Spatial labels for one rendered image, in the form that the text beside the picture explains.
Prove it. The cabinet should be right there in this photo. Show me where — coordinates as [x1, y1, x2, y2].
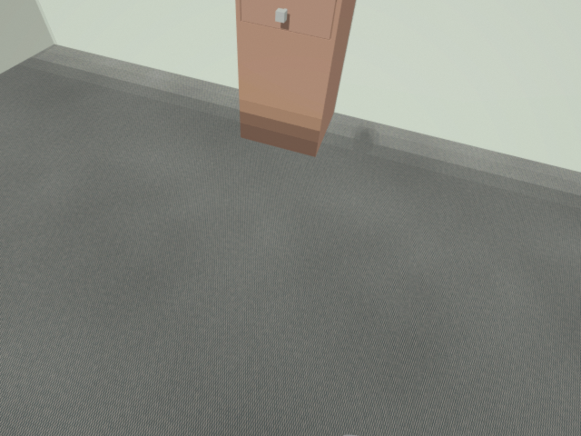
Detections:
[235, 0, 356, 157]

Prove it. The handle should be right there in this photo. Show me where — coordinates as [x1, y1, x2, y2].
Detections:
[275, 8, 288, 23]

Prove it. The drawer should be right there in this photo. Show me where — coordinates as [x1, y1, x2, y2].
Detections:
[241, 0, 337, 39]

